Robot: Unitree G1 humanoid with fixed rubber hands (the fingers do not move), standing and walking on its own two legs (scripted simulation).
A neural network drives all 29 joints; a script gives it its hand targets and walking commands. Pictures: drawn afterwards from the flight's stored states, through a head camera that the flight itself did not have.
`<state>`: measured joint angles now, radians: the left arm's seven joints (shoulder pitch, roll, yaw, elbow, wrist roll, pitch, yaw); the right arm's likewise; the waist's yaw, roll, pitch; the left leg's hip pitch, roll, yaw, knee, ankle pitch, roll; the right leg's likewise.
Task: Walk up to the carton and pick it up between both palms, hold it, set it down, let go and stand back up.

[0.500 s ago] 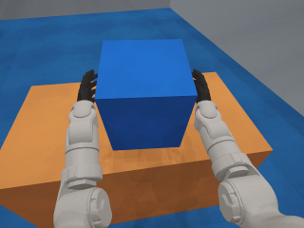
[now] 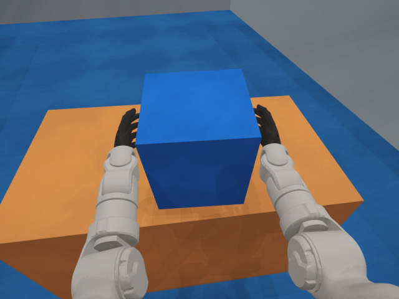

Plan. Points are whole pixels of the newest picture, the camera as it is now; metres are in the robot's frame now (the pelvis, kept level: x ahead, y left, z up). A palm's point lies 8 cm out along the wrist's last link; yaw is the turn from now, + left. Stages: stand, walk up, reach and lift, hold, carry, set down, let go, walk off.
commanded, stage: set down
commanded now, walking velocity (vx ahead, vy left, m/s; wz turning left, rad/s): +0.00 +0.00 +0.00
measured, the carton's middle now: (197, 143) +0.44 +0.02 +0.09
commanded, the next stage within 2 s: none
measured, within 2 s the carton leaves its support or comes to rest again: neither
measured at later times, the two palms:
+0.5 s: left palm (130, 149) +0.41 +0.16 +0.10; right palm (265, 140) +0.42 -0.14 +0.11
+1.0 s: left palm (134, 157) +0.41 +0.16 +0.07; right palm (263, 144) +0.43 -0.14 +0.09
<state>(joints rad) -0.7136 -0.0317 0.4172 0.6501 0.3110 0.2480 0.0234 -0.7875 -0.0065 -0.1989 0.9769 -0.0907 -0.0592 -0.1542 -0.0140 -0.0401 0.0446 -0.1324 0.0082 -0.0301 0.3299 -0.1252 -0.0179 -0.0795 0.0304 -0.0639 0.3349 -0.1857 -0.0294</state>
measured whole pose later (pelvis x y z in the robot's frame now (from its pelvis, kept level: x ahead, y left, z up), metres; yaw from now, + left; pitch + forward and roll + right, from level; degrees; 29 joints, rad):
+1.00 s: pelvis +0.03 +0.00 +0.00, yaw +0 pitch +0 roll +0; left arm -0.71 -0.06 0.50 0.87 0.31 0.04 0.06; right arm -0.79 0.01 -0.39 1.07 -0.27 -0.15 -0.10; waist 0.01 -0.04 0.03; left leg -0.17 0.01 -0.03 0.32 -0.15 -0.02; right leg -0.12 0.03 -0.06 0.32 -0.21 -0.03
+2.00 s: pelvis +0.05 +0.00 +0.00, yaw +0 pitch +13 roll +0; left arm -0.72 -0.05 0.53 1.00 0.31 -0.27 0.07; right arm -0.79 0.02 -0.45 1.10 -0.34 -0.35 -0.09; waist 0.02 0.00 -0.03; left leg -0.39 0.01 -0.03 0.32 -0.14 -0.02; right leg -0.33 0.03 -0.06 0.32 -0.20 -0.03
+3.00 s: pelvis +0.04 +0.00 +0.00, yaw +0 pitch +12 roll +0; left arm -0.72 -0.09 0.60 0.98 0.31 -0.26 0.05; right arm -0.79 0.05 -0.58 1.08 -0.48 -0.32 -0.06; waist 0.02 -0.01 -0.03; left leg -0.40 0.01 -0.02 0.33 -0.14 -0.01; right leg -0.34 0.03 -0.06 0.32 -0.19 -0.03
